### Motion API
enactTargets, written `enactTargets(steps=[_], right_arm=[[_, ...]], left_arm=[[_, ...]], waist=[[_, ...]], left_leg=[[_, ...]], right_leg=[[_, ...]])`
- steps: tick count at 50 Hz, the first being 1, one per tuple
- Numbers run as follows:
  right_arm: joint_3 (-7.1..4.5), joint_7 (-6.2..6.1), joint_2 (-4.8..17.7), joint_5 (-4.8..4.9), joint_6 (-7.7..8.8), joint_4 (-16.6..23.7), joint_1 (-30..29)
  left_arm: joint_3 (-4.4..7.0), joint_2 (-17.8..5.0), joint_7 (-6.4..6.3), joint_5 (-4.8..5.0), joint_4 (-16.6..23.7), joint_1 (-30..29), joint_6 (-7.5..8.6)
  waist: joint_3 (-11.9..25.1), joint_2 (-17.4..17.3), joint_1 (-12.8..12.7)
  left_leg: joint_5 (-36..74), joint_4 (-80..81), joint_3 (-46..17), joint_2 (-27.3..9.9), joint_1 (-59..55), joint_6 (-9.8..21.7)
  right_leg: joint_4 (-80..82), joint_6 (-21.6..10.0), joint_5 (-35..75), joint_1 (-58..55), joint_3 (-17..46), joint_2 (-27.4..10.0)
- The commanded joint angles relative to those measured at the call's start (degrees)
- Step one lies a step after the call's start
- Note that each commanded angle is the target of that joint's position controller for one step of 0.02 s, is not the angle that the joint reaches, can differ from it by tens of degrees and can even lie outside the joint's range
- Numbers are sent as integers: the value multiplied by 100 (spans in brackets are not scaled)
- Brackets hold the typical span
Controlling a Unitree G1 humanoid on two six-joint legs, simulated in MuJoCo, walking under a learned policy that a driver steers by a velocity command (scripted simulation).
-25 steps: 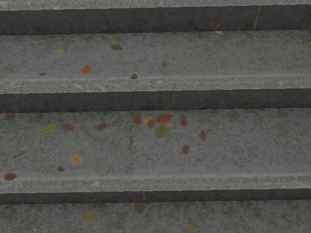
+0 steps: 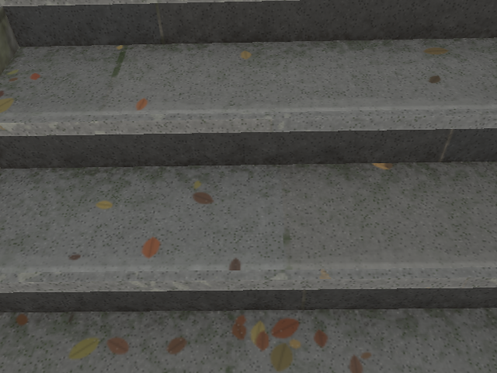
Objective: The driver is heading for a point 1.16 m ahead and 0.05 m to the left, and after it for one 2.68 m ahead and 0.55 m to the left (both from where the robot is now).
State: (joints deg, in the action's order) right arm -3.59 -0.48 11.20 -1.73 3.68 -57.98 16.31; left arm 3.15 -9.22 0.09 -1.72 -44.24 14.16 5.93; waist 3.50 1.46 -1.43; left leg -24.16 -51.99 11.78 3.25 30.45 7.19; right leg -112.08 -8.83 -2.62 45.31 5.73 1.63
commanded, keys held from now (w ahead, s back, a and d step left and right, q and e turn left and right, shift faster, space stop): w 0.02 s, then no key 0.70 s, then w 0.28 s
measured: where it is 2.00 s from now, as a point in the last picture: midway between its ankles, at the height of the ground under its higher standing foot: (320, 128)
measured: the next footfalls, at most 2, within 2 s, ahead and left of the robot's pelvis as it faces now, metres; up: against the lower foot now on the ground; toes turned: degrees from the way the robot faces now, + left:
right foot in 0.34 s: +0.39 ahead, -0.11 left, +0.17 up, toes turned -5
left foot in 0.88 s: +0.36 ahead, +0.07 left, +0.17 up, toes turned +6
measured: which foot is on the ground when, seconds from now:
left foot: down 0.00-0.36, up 0.38-0.86, down 0.88-1.00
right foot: up 0.00-0.32, down 0.34-0.88, up 0.90-1.00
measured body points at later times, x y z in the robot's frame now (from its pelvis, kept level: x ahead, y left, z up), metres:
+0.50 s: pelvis +0.24 -0.04 +0.15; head +0.26 -0.04 +0.60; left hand +0.35 +0.18 +0.01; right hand +0.31 -0.28 +0.02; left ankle +0.14 +0.07 -0.41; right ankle +0.35 -0.10 -0.51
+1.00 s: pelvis +0.35 -0.02 +0.22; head +0.32 +0.00 +0.67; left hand +0.40 +0.22 +0.07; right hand +0.33 -0.25 +0.08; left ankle +0.32 +0.06 -0.51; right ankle +0.33 -0.12 -0.40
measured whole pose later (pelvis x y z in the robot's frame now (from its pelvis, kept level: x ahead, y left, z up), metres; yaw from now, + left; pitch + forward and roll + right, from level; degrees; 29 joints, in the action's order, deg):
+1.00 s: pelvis +0.35 -0.02 +0.22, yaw +2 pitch +2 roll +0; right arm -2.9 -1.7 7.4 -1.5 3.2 -54.7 28.9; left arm 5.0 -9.5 0.6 -2.1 -53.6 18.8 2.4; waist 7.5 2.2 1.3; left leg -18.6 -29.9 4.8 2.3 14.3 5.1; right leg -76.6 -3.6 -17.8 36.5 -2.8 -0.7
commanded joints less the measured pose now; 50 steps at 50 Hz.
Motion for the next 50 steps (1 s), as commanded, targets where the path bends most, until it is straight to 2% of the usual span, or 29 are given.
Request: enactTargets(steps=[1,3,4,8,11,13,14,16,17,18,19,20,21,22,23,24,27,28,33,34,36,39,41,43,44,45,46,48,50], right_arm=[[221,116,-642,27,309,-311,463],[307,152,-511,45,411,-216,330],[291,145,-294,83,444,-246,529],[198,52,156,73,512,-383,1561],[200,-180,30,43,334,-430,2031],[79,-317,288,119,249,-274,2045],[131,-298,244,120,244,-44,1696],[31,-215,650,228,373,119,1570],[-22,-80,866,409,419,101,1433],[3,65,579,487,474,299,1731],[-66,187,546,507,389,507,1359],[-69,241,201,218,272,543,1514],[-31,232,-69,69,105,799,1357],[-19,106,-149,-80,-6,1036,897],[7,-18,-211,-165,-78,1210,572],[48,-92,-320,-152,-134,1242,677],[210,-233,-660,16,-180,1374,757],[264,-263,-726,-64,-179,1516,758],[192,-221,-185,-83,-254,1690,200],[125,-204,-5,64,-274,1417,324],[152,-224,-211,148,-323,1239,318],[77,-127,-207,39,-311,1220,194],[91,-52,-356,115,-262,1028,494],[118,-101,-463,81,-194,673,1125],[117,-133,-364,-4,-104,525,1641],[41,-187,160,-62,-34,547,1842],[-89,-206,373,-72,-83,546,1877],[-27,-133,182,35,0,623,1241],[1,-106,183,59,162,555,1079]], left_arm=[[-384,897,-50,-7,401,318,-164],[-344,530,-102,10,388,27,-260],[-325,461,-143,52,440,-178,-289],[-465,741,-262,101,1225,-1699,-312],[-561,678,-153,9,1608,-2279,-311],[-624,735,-76,98,1641,-2356,-425],[-593,820,-86,184,1371,-1829,-461],[-447,569,-182,258,785,-244,-469],[-275,59,-231,232,594,573,-437],[-115,-432,-262,89,287,1031,-360],[-4,-711,-343,-30,209,1164,-453],[26,-722,-345,22,315,176,-509],[12,-502,-276,56,248,-535,-520],[-36,-173,-284,55,-32,-625,-505],[-100,110,-307,64,-363,-505,-453],[-156,342,-304,18,-566,-421,-389],[-186,307,-201,-15,-939,-6,-125],[-159,179,-179,-17,-1008,70,-107],[9,-465,-379,83,-781,149,-92],[-2,-394,-383,51,-621,99,-43],[92,-480,-342,-116,-602,260,-13],[291,-702,-227,-131,-811,911,-177],[303,-625,-171,-28,-850,850,-317],[287,-457,-162,40,-842,669,-367],[246,-269,-140,82,-757,520,-351],[95,173,-78,177,-515,244,-275],[195,-124,-36,57,-470,229,-251],[228,-271,54,-55,-466,51,-237],[175,-135,194,-100,-420,77,-235]], waist=[[-719,-105,-338],[-900,234,-370],[-870,-63,-289],[-803,-648,210],[-585,-558,400],[-289,-583,528],[159,-483,274],[937,-1308,-288],[1438,-1743,-868],[1980,-850,-749],[2149,935,-956],[2175,913,-374],[1433,216,99],[464,-361,194],[-329,-544,329],[-548,-494,495],[-498,1,634],[-408,47,794],[3,165,567],[300,-9,413],[319,461,219],[41,697,-63],[-172,587,77],[-600,-29,341],[-626,-618,528],[-505,-1773,561],[-735,-1926,581],[-977,-639,193],[-943,-209,18]], left_leg=[[754,2973,-2321,-1349,-548,200],[1788,3257,-1682,-1167,-119,72],[2285,3395,-1630,-1195,-274,235],[3281,3746,-1884,-1543,-2266,387],[3431,4019,-1609,-1260,-2872,260],[4970,4856,-1271,-1443,-2822,402],[6929,4377,-878,-1333,-2793,296],[10419,3163,-861,-1773,-3145,231],[10629,1856,-769,-1553,-3216,-9],[8486,361,-937,-1067,-1606,-385],[2573,-2147,-895,116,-724,-632],[1042,-4118,-1911,143,-526,-703],[1308,-4631,-1892,-91,-22,-699],[1514,-4605,-1751,-254,501,-575],[1575,-4427,-1789,-326,806,-432],[1569,-4364,-1861,-287,910,-351],[1570,-5186,-2031,-7,1629,-159],[1801,-4704,-2216,-155,1791,-198],[1644,-2486,-1397,-605,1386,-727],[1485,-1694,-1203,-760,886,-722],[1188,-898,-932,-813,3,-600],[245,-160,-561,-518,-212,-423],[-112,786,-387,-273,-913,-309],[3,2408,-309,-11,-1858,-204],[-344,3097,-1409,-604,-2647,-135],[-1723,4159,-3637,-1938,-3172,259],[-2633,4762,-4985,-2594,-2658,900],[-2248,4606,-4365,-2327,-1917,948],[-1489,4242,-3336,-1807,-1922,614]], right_leg=[[-871,-140,-331,2030,366,-160],[158,67,-67,1762,-122,-172],[153,175,-287,1928,-518,-133],[-939,125,-1835,3795,-977,-382],[884,174,-1785,3361,-1212,-662],[2922,78,-2124,1459,-1537,-639],[3483,39,-2258,287,-1752,-300],[4266,-105,-1854,-1510,-1879,188],[5277,-267,-1448,-2555,-1321,179],[5767,-833,-572,-4009,614,-810],[8041,-1691,934,-4101,3082,-1979],[8873,-1700,418,-3394,3893,-2071],[8743,-1461,-1107,-2649,3291,-1991],[8411,-1052,-2215,-1884,2610,-1795],[8184,-673,-2652,-1149,1907,-1496],[8099,-452,-2574,-882,1376,-1317],[8228,-349,-1476,-1124,730,-1254],[8243,-161,-1264,-1385,431,-1150],[9042,-546,-231,-2072,113,-1257],[9244,-466,337,-2350,37,-1324],[9278,-432,105,-2264,-16,-1392],[9667,-501,-2592,-2406,261,-1427],[9609,-533,-2986,-2115,300,-1373],[8895,-369,-3316,-1643,75,-1127],[7745,-150,-3150,-888,-213,-875],[5902,274,-2677,350,-1071,-134],[4678,427,-2321,887,-948,-236],[2857,615,-1553,1039,-561,-438],[2023,587,-1104,1517,-500,-498]])
Over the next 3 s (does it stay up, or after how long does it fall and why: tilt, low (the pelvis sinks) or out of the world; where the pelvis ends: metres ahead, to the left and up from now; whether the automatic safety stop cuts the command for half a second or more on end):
stays up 1.50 0.14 0.73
